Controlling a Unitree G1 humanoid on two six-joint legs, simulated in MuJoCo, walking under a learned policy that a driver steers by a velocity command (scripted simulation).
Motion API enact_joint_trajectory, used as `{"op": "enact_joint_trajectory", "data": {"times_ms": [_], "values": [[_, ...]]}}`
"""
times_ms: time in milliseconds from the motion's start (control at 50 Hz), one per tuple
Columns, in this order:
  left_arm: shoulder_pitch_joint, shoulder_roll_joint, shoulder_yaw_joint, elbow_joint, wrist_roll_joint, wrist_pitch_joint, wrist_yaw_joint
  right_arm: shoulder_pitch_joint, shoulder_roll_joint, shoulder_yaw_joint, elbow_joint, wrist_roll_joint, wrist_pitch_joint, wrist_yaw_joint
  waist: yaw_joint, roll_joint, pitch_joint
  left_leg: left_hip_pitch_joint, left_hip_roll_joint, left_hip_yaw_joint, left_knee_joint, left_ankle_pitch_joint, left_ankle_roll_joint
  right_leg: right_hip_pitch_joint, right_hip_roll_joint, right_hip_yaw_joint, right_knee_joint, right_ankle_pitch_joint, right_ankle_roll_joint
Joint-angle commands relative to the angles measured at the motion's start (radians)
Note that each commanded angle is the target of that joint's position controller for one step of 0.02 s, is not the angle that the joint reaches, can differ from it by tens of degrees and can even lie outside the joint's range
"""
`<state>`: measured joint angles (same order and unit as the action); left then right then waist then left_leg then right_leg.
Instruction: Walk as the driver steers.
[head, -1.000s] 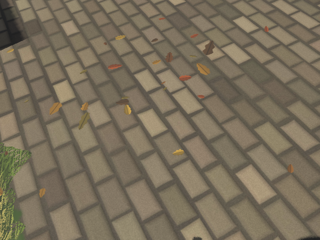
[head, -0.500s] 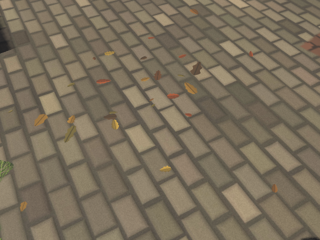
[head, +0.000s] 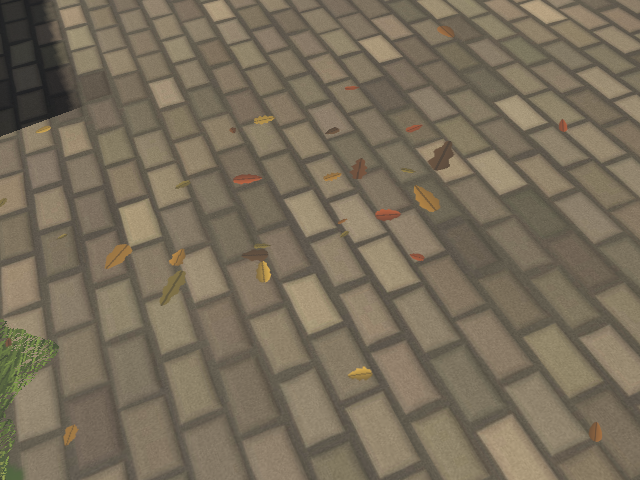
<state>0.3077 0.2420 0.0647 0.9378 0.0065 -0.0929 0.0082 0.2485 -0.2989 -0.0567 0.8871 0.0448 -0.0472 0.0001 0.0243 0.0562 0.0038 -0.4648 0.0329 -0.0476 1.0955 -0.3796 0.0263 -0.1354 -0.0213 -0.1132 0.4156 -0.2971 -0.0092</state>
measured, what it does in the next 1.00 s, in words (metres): walks ahead, turning left: left foot, then right foot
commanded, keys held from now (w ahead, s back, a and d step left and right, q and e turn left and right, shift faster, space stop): q+shift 0.44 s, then w+q+shift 0.02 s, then q+shift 0.14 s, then shift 0.40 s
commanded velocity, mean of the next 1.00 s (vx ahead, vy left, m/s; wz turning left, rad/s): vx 0.09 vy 0.00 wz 0.67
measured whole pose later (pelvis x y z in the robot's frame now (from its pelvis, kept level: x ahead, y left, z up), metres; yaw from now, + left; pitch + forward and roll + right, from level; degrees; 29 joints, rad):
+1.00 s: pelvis +0.24 -0.02 +0.00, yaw +41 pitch +0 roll +1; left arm 0.18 0.24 0.03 0.71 0.01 0.00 0.01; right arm 0.17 -0.29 -0.06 0.64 0.01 0.05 -0.02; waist 0.03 0.02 0.06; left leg -0.33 -0.02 -0.09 0.77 -0.44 -0.08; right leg -0.28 0.01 0.05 0.47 -0.20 -0.01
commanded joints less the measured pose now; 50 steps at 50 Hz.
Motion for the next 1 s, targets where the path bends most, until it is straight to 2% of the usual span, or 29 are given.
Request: {"op": "enact_joint_trajectory", "data": {"times_ms": [20, 80, 120, 200, 240, 260, 280, 300, 320, 340, 360, 380, 400, 440, 460, 520, 600, 640, 680, 700, 720, 740, 760, 780, 800, 820, 860, 940, 1000], "values": [[-0.063, 0.107, 0.011, -0.07, 0.014, 0.0, 0.022, -0.09, -0.043, -0.018, -0.11, -0.008, 0.009, 0.019, -0.005, -0.195, 0.075, -0.246, 0.069, 0.006, -0.003, 0.149, -0.021, 0.113, -0.243, 0.101, -0.192, 0.562, -0.081], [-0.082, 0.163, 0.023, -0.085, 0.016, 0.019, 0.055, -0.155, 0.013, -0.004, -0.175, -0.018, 0.027, 0.039, -0.008, -0.15, 0.086, -0.164, 0.053, 0.087, -0.212, 0.257, -0.046, 0.032, -0.211, -0.038, -0.194, 0.63, -0.091], [-0.084, 0.194, 0.031, -0.097, 0.002, 0.031, 0.066, -0.19, 0.017, -0.004, -0.209, -0.025, 0.036, 0.051, 0.0, -0.15, 0.062, -0.084, 0.03, 0.129, -0.34, 0.31, -0.038, 0.029, -0.21, -0.086, -0.157, 0.672, -0.095], [-0.136, 0.227, 0.049, -0.142, -0.041, 0.054, 0.064, -0.105, -0.062, -0.043, -0.228, -0.024, 0.06, 0.064, -0.063, -0.158, -0.023, 0.045, -0.038, 0.184, -0.409, 0.251, 0.031, 0.099, -0.245, -0.11, 0.036, 0.942, -0.085], [-0.171, 0.219, 0.051, -0.171, -0.055, 0.064, 0.05, 0.046, -0.127, -0.079, -0.206, -0.019, 0.064, 0.053, -0.145, -0.127, -0.1, 0.246, -0.093, 0.189, -0.514, 0.274, 0.103, 0.057, -0.221, -0.122, 0.31, 0.941, -0.051], [-0.153, 0.18, 0.039, -0.176, -0.041, 0.057, 0.033, 0.136, -0.177, -0.104, -0.187, -0.024, 0.065, 0.027, -0.191, -0.032, -0.134, 0.442, -0.085, 0.097, -0.624, 0.44, 0.151, -0.092, -0.16, -0.107, 0.559, 0.624, 0.008], [-0.091, 0.029, -0.002, -0.206, 0.038, 0.048, 0.013, 0.082, -0.266, -0.109, -0.206, -0.028, 0.064, 0.01, -0.062, 0.221, -0.154, 0.616, 0.127, -0.261, -0.543, 0.916, 0.247, -0.39, 0.012, -0.063, 0.874, -0.359, 0.064], [-0.016, 0.103, 0.005, -0.233, 0.019, 0.036, 0.003, 0.053, -0.291, -0.109, -0.267, -0.074, 0.041, 0.028, -0.049, 0.19, -0.395, 0.736, 0.314, -0.76, -0.726, 0.532, 0.482, -0.536, 0.126, 0.199, 1.089, -0.426, 0.08], [-0.107, 0.183, 0.021, -0.244, -0.012, 0.023, -0.001, -0.008, -0.237, -0.099, -0.295, -0.056, 0.025, 0.039, -0.077, 0.044, -0.311, 0.664, 0.295, -0.702, -0.806, 0.355, 0.426, -0.598, 0.073, 0.27, 1.065, -0.317, 0.053], [-0.172, 0.19, 0.023, -0.269, -0.017, 0.02, 0.005, -0.063, -0.195, -0.089, -0.3, -0.028, 0.019, 0.031, -0.054, -0.017, -0.168, 0.536, 0.238, -0.596, -0.829, 0.259, 0.363, -0.614, 0.047, 0.265, 0.988, -0.229, 0.043], [-0.177, 0.188, 0.025, -0.256, -0.002, 0.026, 0.019, -0.114, -0.159, -0.076, -0.307, -0.013, 0.021, 0.022, -0.019, -0.094, -0.11, 0.416, 0.187, -0.51, -0.829, 0.244, 0.307, -0.579, 0.01, 0.267, 0.903, -0.169, 0.048], [-0.182, 0.198, 0.03, -0.262, 0.011, 0.035, 0.027, -0.139, -0.148, -0.073, -0.317, -0.016, 0.026, 0.011, -0.002, -0.087, -0.086, 0.317, 0.149, -0.446, -0.821, 0.296, 0.281, -0.518, -0.004, 0.273, 0.811, -0.139, 0.051], [-0.183, 0.192, 0.032, -0.266, 0.015, 0.045, 0.026, -0.141, -0.146, -0.072, -0.326, -0.028, 0.033, 0.0, 0.007, -0.067, -0.084, 0.252, 0.115, -0.401, -0.82, 0.343, 0.26, -0.455, -0.001, 0.266, 0.748, -0.124, 0.055], [-0.179, 0.142, 0.019, -0.269, 0.017, 0.054, 0.025, -0.13, -0.172, -0.084, -0.337, -0.036, 0.046, -0.015, 0.009, -0.043, -0.102, 0.206, 0.072, -0.356, -0.792, 0.458, 0.246, -0.401, 0.03, 0.242, 0.621, -0.1, 0.077], [-0.179, 0.13, 0.014, -0.271, 0.016, 0.054, 0.023, -0.111, -0.18, -0.088, -0.337, -0.028, 0.052, -0.024, 0.005, -0.044, -0.138, 0.199, 0.053, -0.36, -0.801, 0.309, 0.243, -0.381, 0.038, 0.24, 0.554, -0.067, 0.083], [-0.24, 0.123, 0.01, -0.29, 0.004, 0.063, 0.022, -0.115, -0.194, -0.093, -0.357, -0.024, 0.071, -0.041, -0.022, 0.024, -0.097, 0.149, 0.019, -0.403, -0.811, 0.095, 0.207, -0.365, 0.069, 0.247, 0.413, 0.017, 0.096], [-0.27, 0.141, 0.016, -0.306, -0.005, 0.047, 0.016, -0.1, -0.19, -0.094, -0.367, -0.024, 0.088, -0.042, -0.046, 0.089, -0.103, 0.171, 0.005, -0.458, -0.754, 0.131, 0.167, -0.303, 0.095, 0.265, 0.274, 0.046, 0.094], [-0.236, 0.158, 0.023, -0.296, -0.008, 0.036, 0.007, -0.104, -0.17, -0.085, -0.375, -0.026, 0.093, -0.038, -0.045, 0.12, -0.135, 0.219, 0.018, -0.473, -0.69, 0.23, 0.151, -0.251, 0.083, 0.256, 0.194, 0.048, 0.08], [-0.179, 0.165, 0.032, -0.28, -0.003, 0.027, -0.002, -0.118, -0.139, -0.069, -0.379, -0.022, 0.097, -0.037, -0.013, 0.121, -0.146, 0.203, -0.005, -0.467, -0.605, 0.289, 0.116, -0.115, 0.052, 0.232, 0.01, 0.177, 0.05], [-0.177, 0.197, 0.04, -0.288, 0.01, 0.03, 0.0, -0.067, -0.093, -0.051, -0.372, -0.026, 0.098, -0.035, -0.032, 0.026, -0.162, 0.148, -0.059, -0.41, -0.491, 0.09, 0.074, -0.016, -0.073, 0.331, -0.062, 0.211, -0.003], [-0.232, 0.276, 0.049, -0.314, 0.034, 0.045, 0.006, 0.009, -0.057, -0.038, -0.378, -0.03, 0.095, -0.033, -0.106, -0.257, -0.13, -0.021, -0.218, -0.227, -0.292, -0.228, 0.013, 0.052, -0.275, 0.577, -0.098, 0.367, -0.137], [-0.204, 0.253, 0.05, -0.31, 0.052, 0.048, 0.005, -0.006, -0.147, -0.062, -0.387, -0.04, 0.078, -0.029, -0.082, -0.345, -0.105, -0.12, -0.194, -0.172, -0.057, -0.282, -0.037, -0.002, -0.369, 0.762, -0.14, 0.334, -0.265], [-0.225, 0.202, 0.036, -0.329, 0.035, 0.048, 0.007, -0.012, -0.209, -0.079, -0.361, -0.039, 0.074, -0.028, -0.074, -0.239, -0.084, -0.12, -0.151, -0.179, 0.053, -0.205, -0.059, -0.033, -0.339, 0.684, -0.115, 0.281, -0.266], [-0.244, 0.169, 0.026, -0.332, 0.017, 0.053, 0.009, -0.023, -0.205, -0.081, -0.336, -0.036, 0.082, -0.03, -0.068, -0.167, -0.058, -0.109, -0.14, -0.162, 0.091, -0.141, -0.079, -0.058, -0.267, 0.565, -0.094, 0.248, -0.221], [-0.242, 0.157, 0.018, -0.332, 0.003, 0.058, 0.011, -0.025, -0.174, -0.072, -0.325, -0.039, 0.09, -0.035, -0.059, -0.144, -0.052, -0.111, -0.14, -0.151, 0.125, -0.102, -0.094, -0.054, -0.22, 0.507, -0.086, 0.233, -0.191], [-0.234, 0.157, 0.013, -0.325, -0.002, 0.063, 0.013, -0.024, -0.14, -0.059, -0.324, -0.038, 0.094, -0.032, -0.052, -0.144, -0.04, -0.11, -0.141, -0.141, 0.141, -0.077, -0.105, -0.057, -0.201, 0.473, -0.085, 0.268, -0.191], [-0.203, 0.153, 0.008, -0.311, 0.005, 0.071, 0.014, -0.053, -0.097, -0.041, -0.332, -0.031, 0.091, -0.028, -0.036, -0.173, -0.043, -0.078, -0.129, -0.092, 0.049, -0.057, -0.114, -0.039, -0.158, 0.395, -0.088, 0.312, -0.188], [-0.173, 0.173, 0.013, -0.295, 0.003, 0.082, 0.012, -0.097, -0.053, -0.015, -0.336, -0.036, 0.085, -0.025, -0.004, -0.251, -0.081, 0.065, -0.061, -0.017, -0.278, -0.093, -0.119, 0.011, -0.156, 0.356, -0.071, 0.346, -0.199], [-0.139, 0.192, 0.016, -0.279, -0.007, 0.092, 0.008, -0.083, -0.072, -0.019, -0.31, -0.027, 0.083, -0.021, 0.006, -0.262, -0.085, 0.164, -0.06, 0.017, -0.492, -0.01, -0.101, 0.016, -0.176, 0.379, -0.046, 0.376, -0.205]]}}
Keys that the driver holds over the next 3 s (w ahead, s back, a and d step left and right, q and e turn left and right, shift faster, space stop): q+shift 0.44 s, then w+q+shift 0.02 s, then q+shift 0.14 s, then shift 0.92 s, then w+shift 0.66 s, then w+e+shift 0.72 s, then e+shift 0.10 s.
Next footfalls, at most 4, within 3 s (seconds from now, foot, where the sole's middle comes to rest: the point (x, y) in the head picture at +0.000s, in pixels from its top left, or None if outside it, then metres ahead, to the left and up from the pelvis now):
0.26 left None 0.24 0.10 -0.78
0.70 right None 0.37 -0.06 -0.78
1.06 left None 0.17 0.10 -0.78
1.82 right None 0.46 -0.02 -0.78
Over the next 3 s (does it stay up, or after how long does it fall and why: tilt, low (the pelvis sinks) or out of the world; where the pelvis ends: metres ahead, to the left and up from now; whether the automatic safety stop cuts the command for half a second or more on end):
stays up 1.11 0.46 -0.01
